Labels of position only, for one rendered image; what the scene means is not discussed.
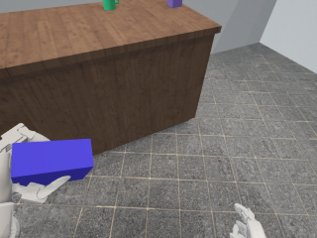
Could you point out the robot right hand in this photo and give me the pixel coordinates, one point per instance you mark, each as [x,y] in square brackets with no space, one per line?
[252,229]

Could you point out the left robot forearm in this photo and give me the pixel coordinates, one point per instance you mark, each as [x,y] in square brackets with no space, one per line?
[10,226]

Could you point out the robot left hand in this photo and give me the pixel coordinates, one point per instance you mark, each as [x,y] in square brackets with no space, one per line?
[33,192]

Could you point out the table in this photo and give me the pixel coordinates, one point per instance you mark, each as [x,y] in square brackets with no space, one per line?
[112,76]

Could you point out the sponge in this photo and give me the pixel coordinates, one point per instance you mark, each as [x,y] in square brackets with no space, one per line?
[45,161]

